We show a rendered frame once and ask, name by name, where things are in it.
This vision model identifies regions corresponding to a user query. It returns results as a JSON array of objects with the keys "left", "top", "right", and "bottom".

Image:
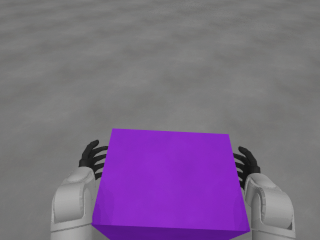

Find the carton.
[{"left": 91, "top": 128, "right": 250, "bottom": 240}]

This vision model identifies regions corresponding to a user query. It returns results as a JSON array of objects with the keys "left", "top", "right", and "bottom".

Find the robot left hand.
[{"left": 78, "top": 139, "right": 108, "bottom": 180}]

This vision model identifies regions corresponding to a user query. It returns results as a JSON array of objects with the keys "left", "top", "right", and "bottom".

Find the left robot forearm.
[{"left": 50, "top": 166, "right": 96, "bottom": 240}]

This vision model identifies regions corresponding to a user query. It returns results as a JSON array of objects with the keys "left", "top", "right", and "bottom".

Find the right robot forearm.
[{"left": 244, "top": 173, "right": 296, "bottom": 240}]

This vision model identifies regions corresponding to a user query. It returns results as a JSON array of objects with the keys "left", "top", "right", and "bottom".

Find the robot right hand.
[{"left": 233, "top": 146, "right": 261, "bottom": 190}]

